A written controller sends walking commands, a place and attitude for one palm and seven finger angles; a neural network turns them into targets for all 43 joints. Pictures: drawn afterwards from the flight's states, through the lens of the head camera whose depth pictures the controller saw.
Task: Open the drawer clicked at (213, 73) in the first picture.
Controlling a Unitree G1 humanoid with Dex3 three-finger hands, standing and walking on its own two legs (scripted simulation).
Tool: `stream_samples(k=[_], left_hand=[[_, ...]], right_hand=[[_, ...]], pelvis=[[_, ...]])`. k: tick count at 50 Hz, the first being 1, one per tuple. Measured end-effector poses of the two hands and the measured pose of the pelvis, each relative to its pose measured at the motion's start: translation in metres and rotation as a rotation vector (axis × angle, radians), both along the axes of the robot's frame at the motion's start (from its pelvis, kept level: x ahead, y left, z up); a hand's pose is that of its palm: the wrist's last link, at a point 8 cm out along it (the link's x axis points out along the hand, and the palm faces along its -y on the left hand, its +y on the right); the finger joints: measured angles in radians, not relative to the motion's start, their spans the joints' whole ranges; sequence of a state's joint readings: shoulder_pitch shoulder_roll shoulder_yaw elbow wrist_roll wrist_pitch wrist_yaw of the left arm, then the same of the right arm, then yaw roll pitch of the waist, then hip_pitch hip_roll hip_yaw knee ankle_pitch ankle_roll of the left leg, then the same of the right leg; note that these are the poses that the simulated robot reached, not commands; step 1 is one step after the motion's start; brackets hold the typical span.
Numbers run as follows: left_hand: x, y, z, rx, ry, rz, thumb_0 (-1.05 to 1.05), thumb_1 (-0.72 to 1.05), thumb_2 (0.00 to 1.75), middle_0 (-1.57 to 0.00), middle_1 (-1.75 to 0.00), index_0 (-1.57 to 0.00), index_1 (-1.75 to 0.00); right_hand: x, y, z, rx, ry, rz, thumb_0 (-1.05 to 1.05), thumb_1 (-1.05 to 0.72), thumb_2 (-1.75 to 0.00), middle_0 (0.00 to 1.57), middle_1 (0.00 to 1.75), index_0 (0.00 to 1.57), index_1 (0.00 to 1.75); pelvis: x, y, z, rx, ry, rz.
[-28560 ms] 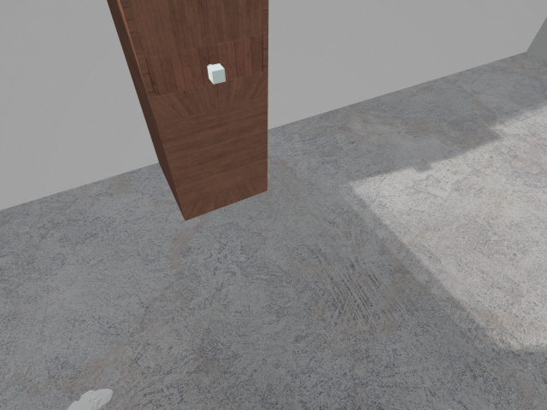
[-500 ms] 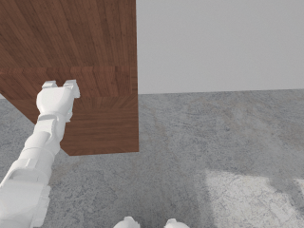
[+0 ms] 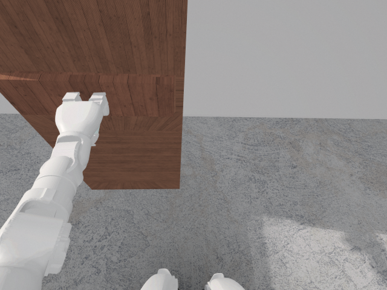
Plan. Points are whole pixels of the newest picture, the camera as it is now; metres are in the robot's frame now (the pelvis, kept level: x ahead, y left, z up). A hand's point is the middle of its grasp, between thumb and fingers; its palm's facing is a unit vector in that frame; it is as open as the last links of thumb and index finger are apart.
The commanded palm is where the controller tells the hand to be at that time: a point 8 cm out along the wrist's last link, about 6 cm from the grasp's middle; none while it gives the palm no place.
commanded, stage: pull the drawer open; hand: left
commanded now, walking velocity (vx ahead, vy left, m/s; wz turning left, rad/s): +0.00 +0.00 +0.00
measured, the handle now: (89, 113) +0.50 +0.24 +0.00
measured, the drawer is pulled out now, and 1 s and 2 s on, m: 0.02 0.07 0.15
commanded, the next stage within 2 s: none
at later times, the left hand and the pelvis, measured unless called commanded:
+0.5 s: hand (85, 150) +0.41 +0.24 -0.01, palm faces -0.04 -0.07 -1.00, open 7.8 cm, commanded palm +0.39 +0.23 +0.05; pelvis +0.02 +0.01 +0.01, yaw -1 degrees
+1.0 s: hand (84, 152) +0.40 +0.24 -0.01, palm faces -0.06 -0.04 -1.00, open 7.9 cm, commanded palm +0.36 +0.22 +0.05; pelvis -0.01 +0.00 +0.01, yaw -1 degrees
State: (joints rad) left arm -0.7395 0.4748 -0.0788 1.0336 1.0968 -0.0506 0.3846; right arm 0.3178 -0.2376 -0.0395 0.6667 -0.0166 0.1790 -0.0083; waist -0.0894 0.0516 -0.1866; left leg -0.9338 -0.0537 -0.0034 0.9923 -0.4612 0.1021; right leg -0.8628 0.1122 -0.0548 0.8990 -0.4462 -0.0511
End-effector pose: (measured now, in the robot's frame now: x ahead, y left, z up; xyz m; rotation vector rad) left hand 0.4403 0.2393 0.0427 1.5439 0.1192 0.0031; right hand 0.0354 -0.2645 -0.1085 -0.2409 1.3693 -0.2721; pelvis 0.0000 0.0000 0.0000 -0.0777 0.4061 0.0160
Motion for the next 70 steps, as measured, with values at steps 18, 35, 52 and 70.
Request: stream_samples(k=[18, 35, 52, 70], left_hand=[[-0.036, 0.001, 0.001, -0.053, 0.003, -0.01, 0.05, 0.38, 0.61, -0.28, -1.35, -0.38, -1.35], [-0.052, 0.0, -0.001, -0.007, -0.039, -0.013, 0.0, 0.35, 0.71, -0.3, -1.35, -0.37, -1.35], [-0.06, -0.001, 0.0, -0.016, -0.007, 0.001, 0.03, 0.4, 0.62, -0.27, -1.35, -0.34, -1.35], [-0.12, 0.0, -0.001, -0.035, -0.085, -0.012, 0.03, 0.36, 0.7, -0.32, -1.36, -0.41, -1.35]], right_hand=[[-0.004, 0.011, 0.012, 0.04, -0.009, -0.086, 0.01, -0.91, -0.9, 0.2, 0.3, 0.21, 0.3], [0.083, 0.016, 0.002, 0.042, -0.191, 0.104, 0.0, -0.91, -0.9, 0.2, 0.3, 0.21, 0.3], [-0.012, -0.003, 0.008, 0.022, -0.042, -0.059, 0.01, -0.91, -0.9, 0.2, 0.3, 0.21, 0.3], [0.098, 0.014, 0.014, 0.044, -0.27, 0.117, 0.01, -0.91, -0.9, 0.2, 0.3, 0.2, 0.3]], pelvis=[[0.02, 0.009, 0.016, 0.011, -0.044, -0.061], [0.002, 0.004, 0.004, 0.012, -0.048, 0.005], [-0.003, -0.002, 0.012, 0.022, -0.072, -0.045], [0.008, 0.008, 0.011, 0.019, -0.102, -0.007]])
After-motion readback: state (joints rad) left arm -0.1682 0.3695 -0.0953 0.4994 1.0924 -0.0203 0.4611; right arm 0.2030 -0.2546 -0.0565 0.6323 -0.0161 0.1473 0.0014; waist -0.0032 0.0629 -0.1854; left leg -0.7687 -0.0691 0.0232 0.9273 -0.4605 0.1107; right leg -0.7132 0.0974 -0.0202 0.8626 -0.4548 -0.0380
